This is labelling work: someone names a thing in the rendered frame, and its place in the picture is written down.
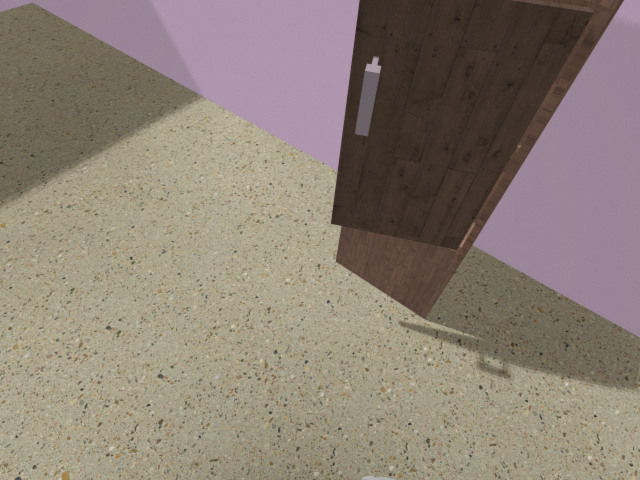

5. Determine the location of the cupboard door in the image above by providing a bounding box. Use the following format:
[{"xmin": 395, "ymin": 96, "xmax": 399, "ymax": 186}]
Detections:
[{"xmin": 331, "ymin": 0, "xmax": 594, "ymax": 250}]

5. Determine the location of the handle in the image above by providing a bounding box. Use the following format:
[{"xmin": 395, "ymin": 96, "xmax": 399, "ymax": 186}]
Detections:
[{"xmin": 355, "ymin": 56, "xmax": 381, "ymax": 136}]

